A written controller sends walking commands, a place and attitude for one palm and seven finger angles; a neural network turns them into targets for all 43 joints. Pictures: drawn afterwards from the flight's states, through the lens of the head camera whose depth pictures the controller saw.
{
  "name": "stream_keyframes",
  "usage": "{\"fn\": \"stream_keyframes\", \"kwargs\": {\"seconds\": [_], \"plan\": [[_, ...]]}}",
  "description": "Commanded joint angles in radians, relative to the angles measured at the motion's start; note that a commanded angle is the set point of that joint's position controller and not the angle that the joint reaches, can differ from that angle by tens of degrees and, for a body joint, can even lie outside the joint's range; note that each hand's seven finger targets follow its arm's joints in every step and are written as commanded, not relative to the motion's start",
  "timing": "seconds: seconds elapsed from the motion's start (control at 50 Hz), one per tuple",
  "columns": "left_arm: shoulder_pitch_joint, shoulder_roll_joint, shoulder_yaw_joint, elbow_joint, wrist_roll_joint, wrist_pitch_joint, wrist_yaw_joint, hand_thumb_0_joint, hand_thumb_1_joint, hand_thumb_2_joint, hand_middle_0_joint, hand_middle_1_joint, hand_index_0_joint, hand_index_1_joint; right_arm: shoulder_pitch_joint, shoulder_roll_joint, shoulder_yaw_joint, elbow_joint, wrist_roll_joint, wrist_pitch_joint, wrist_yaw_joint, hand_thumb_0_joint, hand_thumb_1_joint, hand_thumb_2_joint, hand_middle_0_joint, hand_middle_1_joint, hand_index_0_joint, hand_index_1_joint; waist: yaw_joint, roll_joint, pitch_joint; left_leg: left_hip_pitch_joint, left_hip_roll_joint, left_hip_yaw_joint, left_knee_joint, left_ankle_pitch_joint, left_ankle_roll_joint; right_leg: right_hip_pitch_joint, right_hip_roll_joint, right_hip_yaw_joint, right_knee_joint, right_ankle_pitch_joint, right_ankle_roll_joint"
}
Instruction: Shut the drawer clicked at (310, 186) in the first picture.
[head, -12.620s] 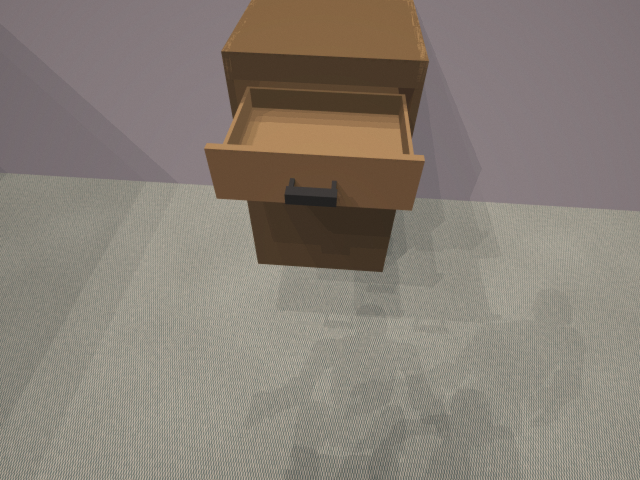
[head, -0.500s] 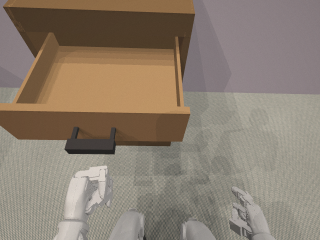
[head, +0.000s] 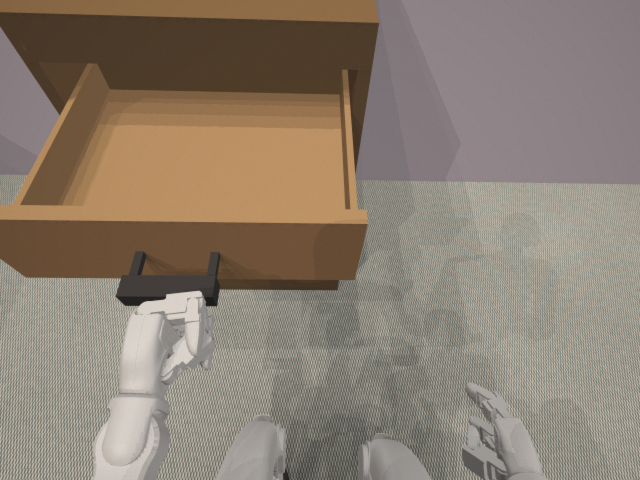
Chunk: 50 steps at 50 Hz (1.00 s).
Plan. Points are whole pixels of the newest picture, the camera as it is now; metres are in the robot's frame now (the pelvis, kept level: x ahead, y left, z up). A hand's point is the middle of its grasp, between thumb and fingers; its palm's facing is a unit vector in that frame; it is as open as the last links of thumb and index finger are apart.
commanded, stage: push the drawer shut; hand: left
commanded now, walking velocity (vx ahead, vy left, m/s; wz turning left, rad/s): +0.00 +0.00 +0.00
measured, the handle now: (173, 274) +0.35 +0.20 +0.04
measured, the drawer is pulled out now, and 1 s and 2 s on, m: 0.27 0.16 0.04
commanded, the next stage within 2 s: none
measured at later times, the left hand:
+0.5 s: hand (214, 304) +0.31 +0.14 +0.04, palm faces +0.00 -1.00 -0.04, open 2.9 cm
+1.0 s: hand (220, 251) +0.39 +0.15 +0.03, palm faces +0.02 -1.00 -0.04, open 2.8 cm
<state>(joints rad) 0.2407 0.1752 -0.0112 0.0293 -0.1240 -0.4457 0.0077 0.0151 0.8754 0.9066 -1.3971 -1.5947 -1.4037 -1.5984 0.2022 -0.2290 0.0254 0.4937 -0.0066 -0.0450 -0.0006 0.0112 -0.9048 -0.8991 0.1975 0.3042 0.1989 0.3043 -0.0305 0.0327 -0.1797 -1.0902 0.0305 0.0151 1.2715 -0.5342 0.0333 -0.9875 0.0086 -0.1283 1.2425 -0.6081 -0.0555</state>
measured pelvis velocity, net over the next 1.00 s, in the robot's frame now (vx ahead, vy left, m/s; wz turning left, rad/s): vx -0.01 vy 0.01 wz -0.02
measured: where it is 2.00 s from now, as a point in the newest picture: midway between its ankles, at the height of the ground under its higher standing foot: outside the picture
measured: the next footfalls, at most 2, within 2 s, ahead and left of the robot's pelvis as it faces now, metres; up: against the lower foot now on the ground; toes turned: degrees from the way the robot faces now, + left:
none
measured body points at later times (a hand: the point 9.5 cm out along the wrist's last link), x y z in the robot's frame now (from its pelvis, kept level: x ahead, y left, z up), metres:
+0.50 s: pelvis -0.02 +0.00 +0.00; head +0.07 +0.01 +0.44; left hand +0.31 +0.19 +0.04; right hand +0.15 -0.24 -0.10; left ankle +0.04 +0.10 -0.63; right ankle +0.00 -0.09 -0.63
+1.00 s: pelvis -0.01 +0.01 +0.01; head +0.09 +0.03 +0.44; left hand +0.38 +0.20 +0.04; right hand +0.09 -0.24 -0.11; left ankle +0.04 +0.10 -0.63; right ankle +0.00 -0.09 -0.63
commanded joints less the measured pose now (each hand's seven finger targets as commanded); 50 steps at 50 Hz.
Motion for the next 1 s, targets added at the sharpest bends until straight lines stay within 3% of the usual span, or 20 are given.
{"fn": "stream_keyframes", "kwargs": {"seconds": [0.0, 0.06, 0.1, 0.2, 0.3, 0.46, 0.56, 0.58, 0.6, 0.68, 0.76, 0.78, 0.82, 0.92, 0.94, 0.98], "plan": [[-0.082, 0.054, 0.038, -0.144, -0.023, -0.014, -0.029, 0.0, 0.9, 0.9, -1.4, -1.6, -1.4, -1.6, -0.013, -0.139, -0.059, -0.14, 0.015, -0.036, -0.008, 0.0, -0.9, -0.9, 0.2, 0.3, 0.2, 0.3, -0.019, -0.032, -0.276, 0.243, -0.022, -0.052, -0.176, 0.258, 0.001, 0.199, 0.002, 0.115, -0.228, 0.339, 0.031], [-0.185, 0.084, 0.063, -0.114, -0.023, -0.02, -0.03, 0.0, 0.9, 0.9, -1.4, -1.6, -1.4, -1.6, -0.014, -0.146, -0.057, -0.118, 0.013, -0.036, -0.021, 0.0, -0.9, -0.9, 0.2, 0.3, 0.2, 0.3, -0.039, -0.041, -0.218, 0.216, -0.018, -0.055, -0.166, 0.213, 0.004, 0.156, 0.004, 0.121, -0.241, 0.275, 0.032], [-0.253, 0.07, 0.055, -0.1, -0.024, -0.043, -0.03, 0.0, 0.9, 0.9, -1.4, -1.6, -1.4, -1.6, -0.014, -0.143, -0.059, -0.102, 0.012, -0.043, -0.022, 0.0, -0.9, -0.9, 0.2, 0.3, 0.2, 0.3, -0.048, -0.041, -0.217, 0.224, -0.017, -0.057, -0.161, 0.201, 0.005, 0.131, 0.003, 0.118, -0.238, 0.253, 0.032], [-0.374, 0.086, 0.067, -0.061, -0.023, -0.084, -0.023, 0.0, 0.9, 0.9, -1.4, -1.6, -1.4, -1.6, -0.014, -0.147, -0.061, -0.074, 0.007, -0.054, -0.02, 0.0, -0.9, -0.9, 0.2, 0.3, 0.2, 0.3, -0.044, 0.014, -0.258, 0.243, -0.019, -0.06, -0.158, 0.197, 0.002, 0.11, 0.001, 0.118, -0.226, 0.227, 0.027], [-0.472, 0.096, 0.066, -0.009, -0.022, -0.069, -0.026, 0.0, 0.9, 0.9, -1.4, -1.6, -1.4, -1.6, -0.014, -0.155, -0.062, -0.058, 0.011, -0.05, -0.021, 0.0, -0.9, -0.9, 0.2, 0.3, 0.2, 0.3, -0.046, 0.01, -0.315, 0.259, -0.02, -0.06, -0.16, 0.194, 0.005, 0.125, -0.002, 0.13, -0.234, 0.225, 0.031], [-0.625, 0.136, 0.114, 0.123, -0.028, -0.032, -0.017, 0.0, 0.9, 0.9, -1.4, -1.6, -1.4, -1.6, -0.014, -0.162, -0.053, -0.039, 0.018, -0.036, -0.029, 0.0, -0.9, -0.9, 0.2, 0.3, 0.2, 0.3, -0.052, -0.017, -0.278, 0.235, -0.019, -0.061, -0.186, 0.122, 0.005, 0.122, 0.0, 0.138, -0.269, 0.139, 0.034], [-0.707, 0.154, 0.146, 0.203, -0.028, -0.046, -0.009, 0.0, 0.9, 0.9, -1.4, -1.6, -1.4, -1.6, 0.001, -0.165, -0.051, -0.025, 0.015, -0.033, -0.029, 0.0, -0.9, -0.9, 0.2, 0.3, 0.2, 0.3, -0.051, -0.013, -0.28, 0.245, -0.018, -0.064, -0.197, 0.13, 0.002, 0.115, 0.003, 0.127, -0.262, 0.152, 0.032], [-0.73, 0.129, 0.127, 0.212, -0.026, -0.051, -0.01, 0.0, 0.9, 0.9, -1.4, -1.6, -1.4, -1.6, 0.003, -0.162, -0.051, -0.023, 0.014, -0.032, -0.027, 0.0, -0.9, -0.9, 0.2, 0.3, 0.2, 0.3, -0.056, -0.011, -0.284, 0.26, -0.019, -0.065, -0.2, 0.139, 0.001, 0.108, 0.003, 0.124, -0.259, 0.166, 0.033], [-0.736, 0.137, 0.14, 0.224, -0.026, -0.055, -0.007, 0.0, 0.9, 0.9, -1.4, -1.6, -1.4, -1.6, 0.009, -0.164, -0.053, -0.02, 0.013, -0.031, -0.025, 0.0, -0.9, -0.9, 0.2, 0.3, 0.2, 0.3, -0.049, -0.003, -0.296, 0.267, -0.019, -0.065, -0.201, 0.149, 0.0, 0.112, 0.002, 0.122, -0.256, 0.176, 0.031], [-0.801, 0.121, 0.124, 0.28, -0.014, -0.064, -0.002, 0.0, 0.9, 0.9, -1.4, -1.6, -1.4, -1.6, 0.027, -0.171, -0.056, -0.009, 0.01, -0.025, -0.018, 0.0, -0.9, -0.9, 0.2, 0.3, 0.2, 0.3, -0.061, 0.023, -0.294, 0.303, -0.016, -0.078, -0.212, 0.147, -0.005, 0.062, 0.006, 0.104, -0.245, 0.178, 0.029], [-0.855, 0.151, 0.152, 0.324, -0.005, -0.074, 0.006, 0.0, 0.9, 0.9, -1.4, -1.6, -1.4, -1.6, 0.051, -0.18, -0.061, -0.001, 0.008, -0.014, -0.015, 0.0, -0.9, -0.9, 0.2, 0.3, 0.2, 0.3, -0.063, 0.0, -0.332, 0.316, -0.013, -0.087, -0.214, 0.178, -0.006, 0.068, 0.01, 0.098, -0.23, 0.204, 0.029], [-0.884, 0.126, 0.131, 0.322, -0.002, -0.078, 0.006, 0.0, 0.9, 0.9, -1.4, -1.6, -1.4, -1.6, 0.053, -0.176, -0.063, 0.003, 0.007, -0.012, -0.013, 0.0, -0.9, -0.9, 0.2, 0.3, 0.2, 0.3, -0.072, 0.012, -0.346, 0.343, -0.011, -0.089, -0.214, 0.194, -0.008, 0.055, 0.009, 0.094, -0.228, 0.217, 0.031], [-0.893, 0.128, 0.14, 0.348, 0.001, -0.077, 0.01, 0.0, 0.9, 0.9, -1.4, -1.6, -1.4, -1.6, 0.065, -0.178, -0.065, 0.011, 0.006, -0.005, -0.009, 0.0, -0.9, -0.9, 0.2, 0.3, 0.2, 0.3, -0.067, 0.042, -0.349, 0.366, -0.01, -0.093, -0.219, 0.215, -0.013, 0.045, 0.01, 0.089, -0.225, 0.229, 0.027], [-0.977, 0.153, 0.168, 0.396, 0.005, -0.088, 0.018, 0.0, 0.9, 0.9, -1.4, -1.6, -1.4, -1.6, 0.085, -0.18, -0.068, 0.024, 0.004, 0.01, -0.006, 0.0, -0.9, -0.9, 0.2, 0.3, 0.2, 0.3, -0.081, 0.01, -0.355, 0.355, -0.009, -0.091, -0.216, 0.22, -0.011, 0.052, 0.013, 0.092, -0.228, 0.237, 0.031], [-0.962, 0.174, 0.195, 0.419, 0.005, -0.089, 0.019, 0.0, 0.9, 0.9, -1.4, -1.6, -1.4, -1.6, 0.089, -0.181, -0.069, 0.025, 0.003, 0.013, -0.006, 0.0, -0.9, -0.9, 0.2, 0.3, 0.2, 0.3, -0.072, 0.004, -0.357, 0.34, -0.012, -0.084, -0.214, 0.222, -0.011, 0.071, 0.014, 0.098, -0.23, 0.242, 0.03], [-0.989, 0.179, 0.195, 0.438, 0.01, -0.095, 0.017, 0.0, 0.9, 0.9, -1.4, -1.6, -1.4, -1.6, 0.099, -0.182, -0.066, 0.028, 0.001, 0.018, -0.005, 0.0, -0.9, -0.9, 0.2, 0.3, 0.2, 0.3, -0.075, 0.027, -0.366, 0.367, -0.008, -0.095, -0.218, 0.25, -0.013, 0.047, 0.017, 0.09, -0.218, 0.257, 0.027]]}}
